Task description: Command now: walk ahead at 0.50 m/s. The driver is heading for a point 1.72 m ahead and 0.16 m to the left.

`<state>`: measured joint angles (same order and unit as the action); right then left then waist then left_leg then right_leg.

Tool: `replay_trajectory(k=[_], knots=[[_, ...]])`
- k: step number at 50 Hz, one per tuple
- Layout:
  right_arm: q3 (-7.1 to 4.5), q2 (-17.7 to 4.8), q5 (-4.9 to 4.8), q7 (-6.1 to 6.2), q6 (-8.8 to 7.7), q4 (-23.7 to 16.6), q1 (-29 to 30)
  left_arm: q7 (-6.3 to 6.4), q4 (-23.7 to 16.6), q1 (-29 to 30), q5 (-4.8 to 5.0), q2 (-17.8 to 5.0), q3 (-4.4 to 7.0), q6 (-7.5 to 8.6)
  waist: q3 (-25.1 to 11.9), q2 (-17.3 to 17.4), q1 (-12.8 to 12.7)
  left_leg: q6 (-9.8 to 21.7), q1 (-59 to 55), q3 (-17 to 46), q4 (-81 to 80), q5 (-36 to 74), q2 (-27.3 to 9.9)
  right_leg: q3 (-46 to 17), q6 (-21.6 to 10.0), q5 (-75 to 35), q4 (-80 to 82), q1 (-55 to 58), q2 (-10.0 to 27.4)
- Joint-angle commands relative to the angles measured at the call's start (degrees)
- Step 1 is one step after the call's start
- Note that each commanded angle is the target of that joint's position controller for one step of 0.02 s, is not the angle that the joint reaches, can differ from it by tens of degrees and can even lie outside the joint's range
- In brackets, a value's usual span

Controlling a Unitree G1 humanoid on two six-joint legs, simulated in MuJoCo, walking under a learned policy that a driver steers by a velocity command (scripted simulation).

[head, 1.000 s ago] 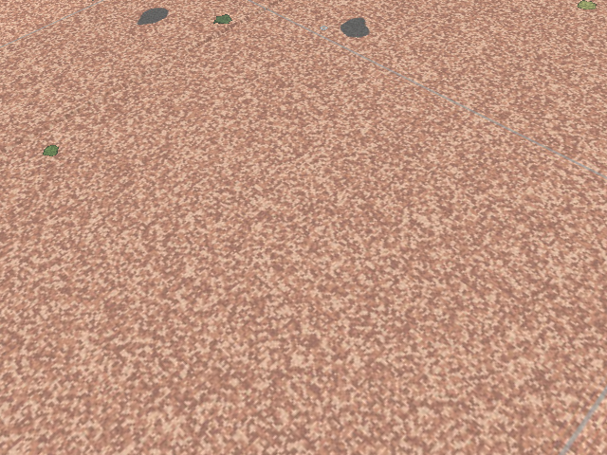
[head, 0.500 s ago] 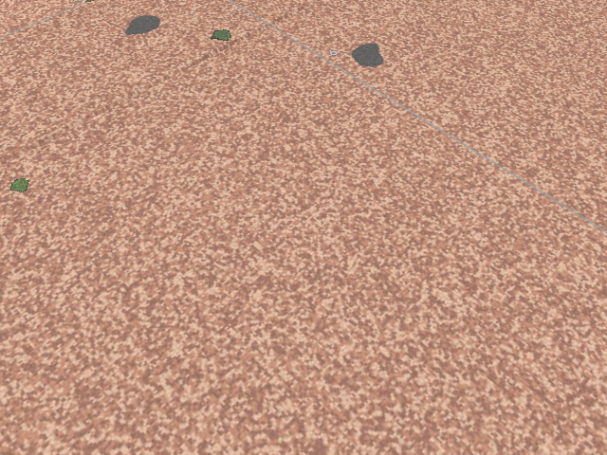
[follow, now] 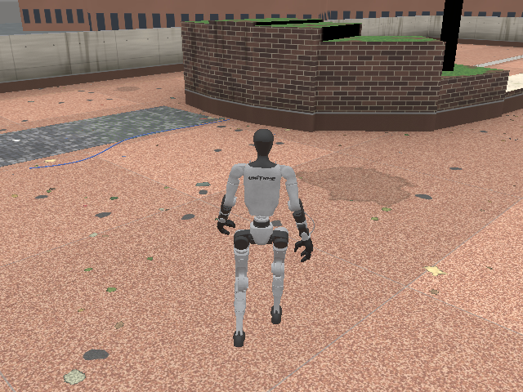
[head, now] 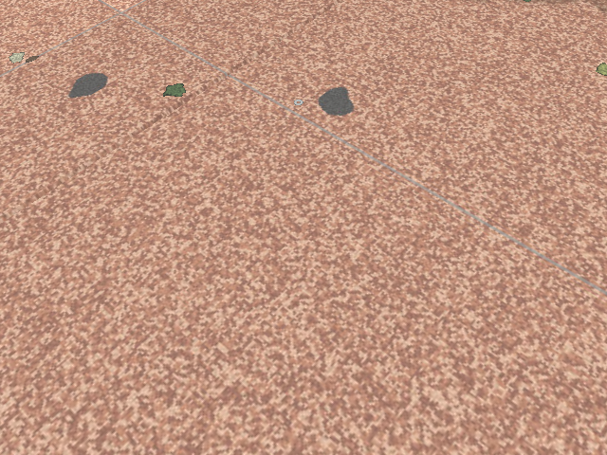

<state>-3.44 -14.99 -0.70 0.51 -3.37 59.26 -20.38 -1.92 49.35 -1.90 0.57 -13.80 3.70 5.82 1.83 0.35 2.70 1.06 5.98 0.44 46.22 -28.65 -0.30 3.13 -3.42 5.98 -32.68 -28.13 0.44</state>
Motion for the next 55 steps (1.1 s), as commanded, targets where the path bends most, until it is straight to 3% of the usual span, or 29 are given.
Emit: replay_trajectory(k=[1,2,3,5,7,11,15,19,21,23,24,25,26,27,28,29,30,32,34,36,38,42,48,50,51,52,53,54,55], knots=[[-0.85,-7.2,-1.94,-0.79,-3.52,-5.4,2.0,0.56,2.2,-17.7,0.19,-9.4,2.32,-0.04,-13.6,-10.2,-8.5,2.3,38.4,5.5,30.6,0.0,-1.4,-35.0,-12.0,11.5,15.5,43.6,19.6],[-0.85,-7.1,-1.85,-0.47,-3.78,-6.0,5.1,0.60,1.1,-13.4,-0.23,-8.3,1.82,0.05,-9.2,-5.1,-6.9,2.5,36.7,3.9,28.3,5.4,-4.4,-28.2,-10.7,6.0,16.8,35.2,17.5],[-1.25,-6.8,-1.03,-0.12,-3.53,-6.1,6.6,0.46,0.8,-10.4,-0.87,-6.9,1.45,0.18,-5.9,-3.3,-5.2,2.3,34.2,3.5,24.7,8.8,-6.3,-23.7,-10.1,1.2,18.5,27.7,15.8],[-1.42,-4.8,-0.66,-0.01,-1.98,-5.6,4.5,0.20,1.1,-9.1,-1.39,-5.1,0.79,0.48,-4.8,-4.8,-2.3,2.2,28.5,3.9,20.5,11.9,-8.1,-18.6,-9.6,-2.0,21.8,21.0,13.6],[-1.32,-3.4,-0.39,0.17,-0.92,-5.9,5.1,0.54,1.9,-10.5,-0.89,-6.5,1.08,0.74,-3.1,-4.3,-1.7,1.3,29.1,3.2,16.1,13.7,-8.8,-15.5,-10.4,-3.8,24.3,18.5,13.1],[-1.44,-3.4,0.46,0.06,-0.73,-8.4,12.7,1.87,3.2,-13.9,-0.71,-8.3,1.46,0.34,-0.5,-3.2,-3.1,-0.7,34.3,2.6,3.6,25.7,-8.7,-11.1,-9.6,-6.1,26.5,19.9,12.1],[-0.72,-2.2,0.07,-0.71,-1.18,-10.4,20.3,2.33,4.6,-17.4,-0.12,-8.7,1.43,0.01,1.2,-3.6,-5.4,-0.9,31.4,0.0,-8.7,34.7,-6.2,-6.6,-7.8,-5.8,26.8,20.8,10.1],[-0.21,-2.4,-0.44,-1.85,-1.57,-12.6,25.9,2.45,6.8,-21.2,0.26,-9.1,1.73,-0.91,3.2,-3.7,-7.1,0.0,32.7,-0.2,-14.5,32.5,-5.0,-6.4,-7.6,-6.5,24.3,27.8,12.8],[-0.30,-3.4,-0.56,-2.52,-1.98,-13.4,26.4,2.68,7.3,-21.3,0.46,-9.7,2.10,-1.50,3.1,-4.3,-6.3,1.4,32.1,-0.1,-16.3,28.6,-4.6,-7.0,-6.9,-9.8,21.8,31.3,14.7],[-1.08,-5.4,-0.60,-2.79,-2.32,-12.7,22.4,2.86,7.0,-19.6,0.53,-10.7,2.45,-2.04,0.5,-5.8,-3.4,3.0,24.8,-1.7,-17.4,24.6,-2.5,-6.5,-5.6,-20.9,16.9,32.8,15.0],[-2.08,-7.0,-0.39,-2.67,-2.39,-10.9,16.0,2.90,6.7,-18.2,0.64,-10.5,2.36,-2.35,-3.2,-5.8,0.2,4.3,15.8,-3.6,-18.6,24.6,-0.5,-4.7,-4.4,-30.0,9.7,31.8,13.1],[-3.58,-10.1,-0.07,-2.26,-2.35,-7.7,5.8,2.96,6.2,-18.1,0.30,-8.8,1.68,-2.52,-9.8,-4.2,4.2,6.3,0.7,-2.3,-17.1,26.0,-1.5,-2.3,-2.6,-29.6,-2.6,25.7,9.8],[-4.91,-15.5,1.05,-1.80,-2.19,-6.1,-3.0,2.65,4.8,-22.8,-0.58,-4.3,0.21,-1.94,-19.2,6.1,4.0,13.3,-22.1,18.2,-16.8,23.1,-15.9,0.5,0.9,-9.9,-24.6,5.7,3.3],[-4.33,-14.3,0.16,-1.95,-1.78,-5.3,-4.8,2.24,5.4,-24.3,-0.23,-1.4,-0.85,-0.52,-24.6,16.1,3.3,18.6,-30.1,40.2,-27.0,14.2,-22.9,-4.7,2.6,26.1,-38.7,-8.1,-4.1],[-2.98,-10.5,-0.28,-2.00,-1.91,-5.8,-1.6,1.89,4.4,-19.7,1.29,-7.1,0.61,0.68,-18.6,11.5,3.9,16.0,-25.8,36.6,-28.8,8.7,-20.8,-9.8,1.3,26.0,-44.3,-14.5,-0.5],[-2.36,-8.3,-0.04,-1.79,-2.02,-7.1,3.1,1.85,2.9,-14.9,2.20,-8.4,0.84,1.27,-12.0,8.4,2.9,13.8,-18.0,28.5,-29.6,10.3,-19.0,-8.2,0.3,21.4,-43.9,-16.5,2.6],[-1.83,-6.8,0.61,-1.91,-2.23,-7.7,7.2,2.23,2.6,-12.6,1.75,-8.1,0.99,1.26,-7.3,3.9,1.1,12.8,-9.1,22.5,-31.6,14.7,-16.9,-6.8,0.2,16.2,-40.3,-14.5,5.3],[-1.03,-4.2,1.51,-2.16,-2.69,-7.9,10.6,2.70,3.1,-13.8,0.72,-6.8,1.52,-0.18,-4.3,4.6,-2.4,11.6,1.2,16.0,-35.0,20.0,-13.9,-7.3,0.3,11.3,-34.6,-7.6,8.1],[-1.17,-5.0,1.13,-2.03,-2.93,-7.2,9.5,2.81,3.2,-14.6,0.55,-4.7,1.34,-1.36,-3.1,4.5,-3.5,12.3,4.5,12.8,-37.7,22.3,-13.2,-6.8,0.9,9.6,-30.8,-6.3,8.8],[-1.58,-6.9,1.05,-1.31,-3.06,-6.4,7.6,2.97,1.9,-11.1,0.08,-5.0,1.49,-1.77,-1.3,3.1,-3.2,12.8,4.4,10.6,-39.4,25.3,-13.2,-6.6,2.2,4.7,-25.4,-9.7,9.1],[-1.66,-7.4,0.93,-0.63,-2.81,-5.7,5.7,2.83,0.7,-7.4,-0.31,-4.9,1.53,-1.71,-0.5,2.4,-2.4,12.2,2.9,8.2,-39.9,28.1,-12.6,-6.3,3.1,-1.8,-19.0,-12.2,8.9],[-1.48,-7.6,0.36,-0.08,-2.42,-4.6,2.3,1.94,-1.2,0.0,-0.01,-3.3,0.79,-1.21,1.0,2.8,-0.2,10.1,1.8,3.0,-40.3,29.3,-10.1,-3.8,3.3,-12.0,-6.1,-9.7,6.5],[-1.96,-8.5,-0.16,0.19,-0.86,-1.9,-3.2,0.00,-4.6,8.2,0.64,-3.8,0.01,-0.48,3.5,3.1,1.9,9.7,-9.1,3.2,-35.8,32.5,-14.2,-3.1,1.6,-7.4,2.5,-11.4,4.6],[-2.34,-9.3,-0.28,0.40,-0.30,-1.9,-2.3,-0.47,-4.6,6.1,0.74,-5.4,0.45,-0.16,2.0,4.3,-0.2,8.5,-11.5,3.3,-32.2,40.4,-15.3,-2.4,0.0,-3.1,3.9,-7.1,3.2],[-2.51,-9.9,-0.36,0.46,-0.06,-2.2,-0.9,-0.46,-3.7,2.3,0.62,-6.9,1.13,-0.05,-0.5,5.3,-2.6,7.8,-11.6,2.5,-28.0,50.0,-14.8,-0.8,-1.0,-1.6,4.4,-0.9,1.4],[-2.24,-9.2,-0.43,0.47,0.23,-2.5,0.3,-0.23,-1.2,-5.8,0.39,-8.9,2.36,-0.03,-5.3,4.8,-6.8,6.4,-9.7,0.3,-18.9,57.4,-12.2,0.7,-2.6,-2.8,5.6,10.3,-0.4],[-1.43,-7.5,0.11,0.50,0.26,-3.6,0.4,0.27,1.7,-16.7,-0.22,-12.4,3.69,-0.08,-13.1,2.1,-10.7,4.6,0.1,-1.8,-4.4,49.9,-9.3,-5.0,-5.5,-4.7,2.8,28.1,4.8],[0.58,-0.9,0.74,-0.15,-0.92,-4.5,-6.2,0.59,3.3,-23.7,-0.74,-18.2,5.11,-0.48,-22.0,-11.6,-8.8,0.2,24.1,-3.7,19.0,22.7,0.6,-31.2,-15.0,3.3,5.8,51.1,19.7],[0.38,-2.6,0.00,-0.57,-2.47,-3.8,-4.6,0.50,3.4,-24.0,-0.19,-13.9,3.56,-0.69,-25.2,-13.6,-9.5,0.4,32.5,4.6,27.9,-4.2,3.0,-45.0,-16.6,8.8,14.4,53.3,22.6]])
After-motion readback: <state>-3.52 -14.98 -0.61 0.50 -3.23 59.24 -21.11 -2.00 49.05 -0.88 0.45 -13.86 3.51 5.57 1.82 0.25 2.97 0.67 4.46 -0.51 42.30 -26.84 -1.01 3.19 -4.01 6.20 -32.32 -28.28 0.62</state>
